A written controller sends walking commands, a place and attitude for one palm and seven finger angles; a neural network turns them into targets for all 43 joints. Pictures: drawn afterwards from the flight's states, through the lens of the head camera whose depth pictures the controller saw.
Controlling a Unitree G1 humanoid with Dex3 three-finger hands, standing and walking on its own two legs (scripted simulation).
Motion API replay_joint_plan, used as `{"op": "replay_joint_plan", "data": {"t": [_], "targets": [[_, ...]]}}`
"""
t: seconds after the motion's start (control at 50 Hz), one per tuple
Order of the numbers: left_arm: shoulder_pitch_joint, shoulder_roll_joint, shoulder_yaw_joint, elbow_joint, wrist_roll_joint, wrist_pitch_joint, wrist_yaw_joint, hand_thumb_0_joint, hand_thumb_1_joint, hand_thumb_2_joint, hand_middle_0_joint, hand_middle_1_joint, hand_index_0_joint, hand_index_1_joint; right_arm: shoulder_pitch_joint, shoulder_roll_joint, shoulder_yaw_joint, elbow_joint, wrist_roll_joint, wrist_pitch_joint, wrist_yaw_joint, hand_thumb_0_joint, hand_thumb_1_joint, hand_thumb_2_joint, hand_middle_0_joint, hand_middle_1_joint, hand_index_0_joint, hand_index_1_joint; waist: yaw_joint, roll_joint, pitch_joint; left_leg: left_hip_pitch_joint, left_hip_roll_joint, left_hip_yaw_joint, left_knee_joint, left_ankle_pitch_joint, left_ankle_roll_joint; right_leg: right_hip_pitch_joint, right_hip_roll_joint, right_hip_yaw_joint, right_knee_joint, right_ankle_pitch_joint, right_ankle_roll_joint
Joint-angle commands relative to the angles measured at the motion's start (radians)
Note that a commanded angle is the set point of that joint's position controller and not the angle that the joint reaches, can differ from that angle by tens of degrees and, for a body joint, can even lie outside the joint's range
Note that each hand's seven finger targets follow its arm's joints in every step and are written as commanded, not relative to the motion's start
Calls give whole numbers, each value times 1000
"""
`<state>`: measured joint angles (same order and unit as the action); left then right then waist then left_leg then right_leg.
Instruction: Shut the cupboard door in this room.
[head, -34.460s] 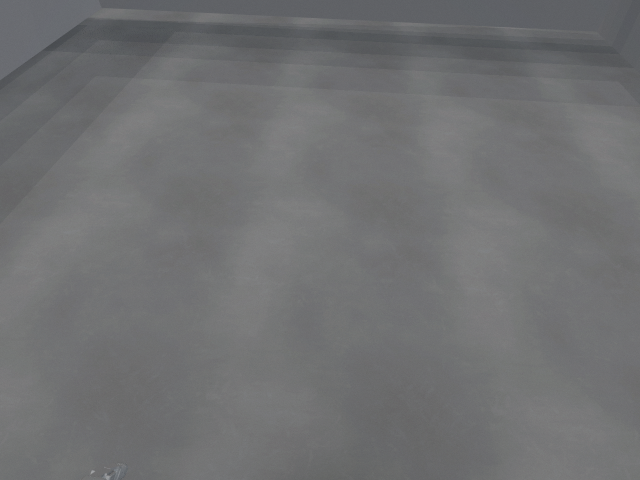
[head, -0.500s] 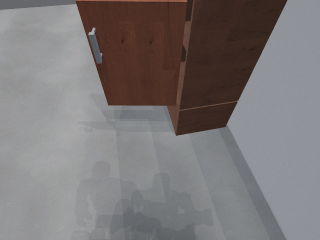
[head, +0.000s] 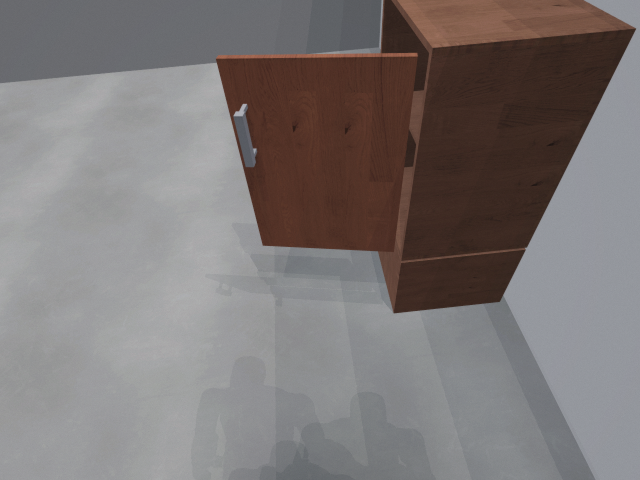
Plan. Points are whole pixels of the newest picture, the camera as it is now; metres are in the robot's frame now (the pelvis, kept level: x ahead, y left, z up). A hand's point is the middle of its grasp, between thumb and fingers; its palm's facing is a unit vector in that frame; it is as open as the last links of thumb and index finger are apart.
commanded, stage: take the last steps up to it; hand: left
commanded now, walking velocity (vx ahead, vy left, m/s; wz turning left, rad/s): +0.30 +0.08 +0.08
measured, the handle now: (247, 135) +0.83 +0.25 -0.02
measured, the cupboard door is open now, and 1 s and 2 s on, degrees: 78 78 78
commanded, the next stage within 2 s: come to a stop and stand still in 0.70 s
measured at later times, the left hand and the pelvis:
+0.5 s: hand out of the picture +0.12 +0.26 -0.17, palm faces +0.07 -0.98 -0.19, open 7.4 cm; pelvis +0.16 +0.08 +0.00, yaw +1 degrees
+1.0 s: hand (212, 338) +0.38 +0.25 -0.16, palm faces +0.02 -0.97 -0.24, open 7.2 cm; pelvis +0.33 +0.06 +0.00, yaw -1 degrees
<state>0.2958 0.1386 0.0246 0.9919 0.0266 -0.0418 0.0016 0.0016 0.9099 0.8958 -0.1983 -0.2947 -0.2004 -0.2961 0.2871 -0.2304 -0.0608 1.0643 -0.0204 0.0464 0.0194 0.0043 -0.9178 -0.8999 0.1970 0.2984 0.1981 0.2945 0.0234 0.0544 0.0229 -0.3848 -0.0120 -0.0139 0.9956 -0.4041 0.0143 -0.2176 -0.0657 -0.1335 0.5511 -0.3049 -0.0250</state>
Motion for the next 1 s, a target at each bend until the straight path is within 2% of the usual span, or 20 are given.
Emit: {"op": "replay_joint_plan", "data": {"t": [0.0,0.06,0.22,0.26,0.28,0.3,0.32,0.34,0.36,0.42,0.48,0.62,0.68,0.7,0.72,0.74,0.76,0.8,0.86,0.98], "targets": [[60,155,36,-9,-6,-27,16,0,900,900,-200,-300,-200,-300,-42,-23,-18,-86,-8,-37,15,0,-900,-900,200,300,200,300,-13,-194,114,-208,92,3,111,199,-34,-21,-248,229,-434,-171,-32],[100,155,36,19,-5,-38,15,0,900,900,-200,-300,-200,-300,-38,-7,-16,-79,-4,-38,19,0,-900,-900,200,300,200,300,-10,-206,103,-213,103,40,40,251,-55,26,-233,143,-435,-47,-40],[186,173,46,97,4,-37,17,0,900,900,-200,-300,-200,-300,-181,31,6,-123,2,-75,29,0,-900,-900,200,300,200,300,42,-235,86,-120,90,121,-345,172,-34,154,-257,79,-327,219,-75],[162,180,51,98,2,-29,20,0,900,900,-200,-300,-200,-300,-131,21,4,-108,3,-86,24,0,-900,-900,200,300,200,300,12,-242,65,16,68,140,-426,168,-17,116,-253,70,-259,250,-65],[139,177,52,96,-2,-24,20,0,900,900,-200,-300,-200,-300,-50,5,0,-79,-1,-94,16,0,-900,-900,200,300,200,300,-34,-209,35,167,40,164,-497,208,-11,55,-219,32,-166,272,-45],[138,152,45,94,-4,-20,17,0,900,900,-200,-300,-200,-300,83,-48,-12,-37,-3,-102,4,0,-900,-900,200,300,200,300,-85,-100,-44,369,59,140,-551,202,2,-9,-173,-8,32,297,-23],[173,97,38,80,-13,-15,8,0,900,900,-200,-300,-200,-300,211,-165,-42,-8,-13,-110,-12,0,-900,-900,200,300,200,300,-124,157,-158,586,279,-150,-572,217,66,-219,-53,-62,310,2,24],[119,66,30,37,-15,-19,6,0,900,900,-200,-300,-200,-300,301,-218,-54,11,-7,-101,-24,0,-900,-900,200,300,200,300,-153,253,-160,620,430,-362,-694,262,151,-380,22,-13,535,-306,28],[59,66,28,25,-11,-15,12,0,900,900,-200,-300,-200,-300,259,-202,-50,22,-5,-96,-32,0,-900,-900,200,300,200,300,-145,241,-136,549,452,-367,-735,157,185,-442,-14,69,669,-290,9],[-7,73,40,37,-4,-12,-10,0,900,900,-200,-300,-200,-300,79,-49,-17,-22,-5,-115,-34,0,-900,-900,200,300,200,300,-61,53,47,254,365,-178,-796,145,151,-409,-91,103,662,-79,9],[42,48,37,37,0,15,-15,0,900,900,-200,-300,-200,-300,26,-35,-11,-41,-2,-128,-36,0,-900,-900,200,300,200,300,-14,57,39,203,313,-35,-826,223,144,-351,-90,85,539,-8,30],[-81,76,36,-41,-2,16,-22,0,900,900,-200,-300,-200,-300,23,-63,-22,-32,-5,-118,-30,0,-900,-900,200,300,200,300,-17,30,63,225,294,41,-769,345,143,-225,-48,30,140,68,32],[23,104,45,-9,1,6,-19,0,900,900,-200,-300,-200,-300,4,-70,-18,-23,-5,-107,-30,0,-900,-900,200,300,200,300,42,-18,25,172,244,86,-596,341,91,6,3,-17,-1,148,19],[119,151,53,21,4,-7,-14,0,900,900,-200,-300,-200,-300,9,-54,-13,-19,2,-108,-26,0,-900,-900,200,300,200,300,87,-103,-21,120,176,139,-411,333,53,148,-30,40,-65,184,1],[192,257,74,39,10,-23,-1,0,900,900,-200,-300,-200,-300,61,14,-1,-29,11,-110,-16,0,-900,-900,200,300,200,300,94,-370,-82,-88,55,195,-107,68,7,313,-267,374,-171,266,-83],[234,293,73,39,-11,-19,3,0,900,900,-200,-300,-200,-300,37,-10,0,-62,14,-99,-20,0,-900,-900,200,300,200,300,98,-352,-95,-157,17,110,111,-228,-4,297,-397,545,-269,337,-187],[168,276,73,34,-13,-24,6,0,900,900,-200,-300,-200,-300,-2,-11,-4,-54,11,-93,-22,0,-900,-900,200,300,200,300,82,-325,-78,-193,49,17,211,-168,0,230,-377,548,-288,286,-194],[8,198,51,-11,-17,-21,13,0,900,900,-200,-300,-200,-300,-20,-13,-3,-37,7,-83,-22,0,-900,-900,200,300,200,300,19,-138,-4,-168,102,-7,216,6,-19,82,-306,360,-283,335,-160],[-82,164,35,-28,-6,-14,28,0,900,900,-200,-300,-200,-300,60,34,19,1,13,-48,-30,0,-900,-900,200,300,200,300,-40,-156,-46,7,93,20,-29,6,-57,-9,-239,147,-221,717,-127],[-46,213,57,-13,-4,34,38,0,900,900,-200,-300,-200,-300,-33,13,4,-42,17,-18,-34,0,-900,-900,200,300,200,300,4,-227,-51,3,36,63,-198,18,-62,68,-235,149,-152,753,-149]]}}
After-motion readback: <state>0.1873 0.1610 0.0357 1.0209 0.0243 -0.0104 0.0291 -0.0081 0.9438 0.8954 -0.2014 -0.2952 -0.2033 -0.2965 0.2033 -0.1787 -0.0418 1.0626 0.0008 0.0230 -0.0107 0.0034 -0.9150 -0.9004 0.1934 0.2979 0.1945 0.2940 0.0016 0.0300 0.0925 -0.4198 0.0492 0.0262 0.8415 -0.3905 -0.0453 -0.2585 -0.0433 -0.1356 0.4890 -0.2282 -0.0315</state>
